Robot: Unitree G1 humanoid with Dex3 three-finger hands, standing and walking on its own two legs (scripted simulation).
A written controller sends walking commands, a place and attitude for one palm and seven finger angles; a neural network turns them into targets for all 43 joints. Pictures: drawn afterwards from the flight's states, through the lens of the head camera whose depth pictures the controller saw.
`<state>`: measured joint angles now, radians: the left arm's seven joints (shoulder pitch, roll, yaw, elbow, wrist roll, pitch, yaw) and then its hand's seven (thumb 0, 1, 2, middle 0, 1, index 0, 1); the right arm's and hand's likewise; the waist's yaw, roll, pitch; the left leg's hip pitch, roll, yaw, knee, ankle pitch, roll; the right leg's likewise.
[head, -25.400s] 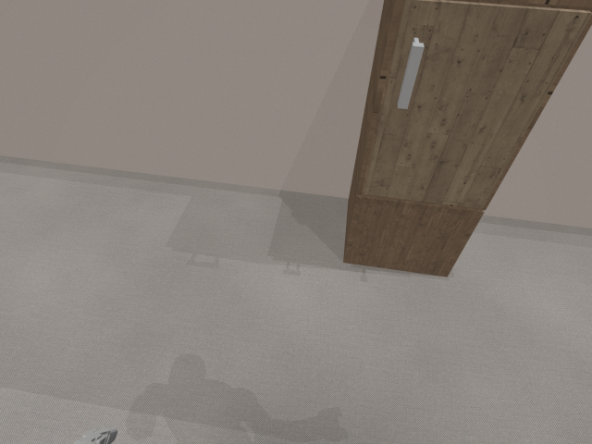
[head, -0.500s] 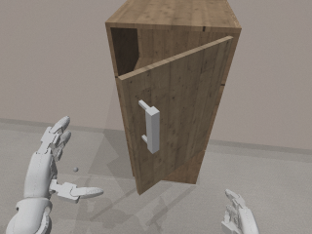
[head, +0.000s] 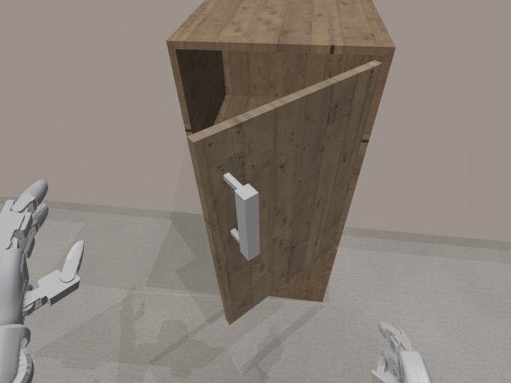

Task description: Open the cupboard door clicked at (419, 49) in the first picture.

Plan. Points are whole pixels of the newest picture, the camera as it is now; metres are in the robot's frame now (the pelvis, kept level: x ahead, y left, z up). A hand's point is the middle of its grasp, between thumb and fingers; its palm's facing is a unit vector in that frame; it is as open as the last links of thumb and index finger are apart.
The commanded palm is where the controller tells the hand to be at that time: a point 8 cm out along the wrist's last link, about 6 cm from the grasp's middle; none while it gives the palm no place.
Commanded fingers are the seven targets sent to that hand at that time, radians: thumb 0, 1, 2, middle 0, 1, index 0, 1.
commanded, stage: draw the hand back to the body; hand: left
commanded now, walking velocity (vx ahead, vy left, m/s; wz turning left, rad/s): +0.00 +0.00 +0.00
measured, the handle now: (240, 217) +0.35 +0.08 +0.09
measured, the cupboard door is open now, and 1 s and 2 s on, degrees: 45 45 45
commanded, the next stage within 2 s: step back with the hand held close in 0.40 s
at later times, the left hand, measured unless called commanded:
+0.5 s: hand (55, 267) +0.19 +0.27 +0.16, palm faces +0.48 -0.79 -0.39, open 7.4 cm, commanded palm +0.14 +0.31 +0.17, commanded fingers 0.00 0.90 0.90 -0.20 -0.30 -0.20 -0.30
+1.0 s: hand (15, 305) +0.14 +0.29 +0.15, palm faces +0.41 -0.74 -0.53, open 7.4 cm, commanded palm +0.08 +0.32 +0.17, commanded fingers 0.00 0.90 0.90 -0.20 -0.30 -0.20 -0.30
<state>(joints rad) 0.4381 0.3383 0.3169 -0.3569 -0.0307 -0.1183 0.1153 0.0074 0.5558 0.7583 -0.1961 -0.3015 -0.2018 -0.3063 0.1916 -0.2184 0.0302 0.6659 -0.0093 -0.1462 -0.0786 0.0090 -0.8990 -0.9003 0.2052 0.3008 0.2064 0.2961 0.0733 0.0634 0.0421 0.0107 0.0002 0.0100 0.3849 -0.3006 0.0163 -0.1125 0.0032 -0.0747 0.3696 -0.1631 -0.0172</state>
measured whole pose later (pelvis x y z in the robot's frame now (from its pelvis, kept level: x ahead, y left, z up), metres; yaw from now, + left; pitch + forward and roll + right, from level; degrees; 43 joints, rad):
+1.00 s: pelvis -0.06 +0.02 -0.01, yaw +0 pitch -1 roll +0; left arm 0.55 0.44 0.45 -0.51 -0.01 -0.19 0.13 0.02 0.88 0.90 -0.21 -0.30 -0.22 -0.31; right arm 0.19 -0.22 -0.01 0.55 -0.01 -0.06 -0.09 0.01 -0.90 -0.90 0.20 0.30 0.21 0.30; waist 0.01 -0.03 0.05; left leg -0.26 -0.06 0.04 0.57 -0.29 0.06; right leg -0.38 -0.05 -0.02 0.58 -0.16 0.02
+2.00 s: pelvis -0.26 -0.01 -0.01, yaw -2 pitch +0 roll +1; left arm 0.53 0.43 0.44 -0.40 -0.05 -0.17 0.15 0.01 0.89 0.90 -0.21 -0.30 -0.22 -0.31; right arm 0.21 -0.24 0.00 0.62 0.00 -0.14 -0.09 0.01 -0.90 -0.90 0.20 0.30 0.21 0.30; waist -0.03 -0.02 -0.02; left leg -0.36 -0.05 0.05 0.50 -0.14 0.05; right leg -0.22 0.00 0.00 0.60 -0.39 -0.02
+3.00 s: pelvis -0.33 -0.02 -0.01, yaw +4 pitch -2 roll -1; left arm 0.30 0.22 0.01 0.93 0.01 0.03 0.01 -0.02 0.98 0.90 -0.21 -0.30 -0.21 -0.31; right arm 0.28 -0.21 -0.01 1.00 -0.02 0.04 -0.01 0.00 -0.90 -0.90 0.20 0.30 0.20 0.30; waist -0.01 -0.01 0.08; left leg -0.31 0.02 -0.03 0.55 -0.19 -0.01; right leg -0.23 0.04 -0.02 0.54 -0.27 -0.03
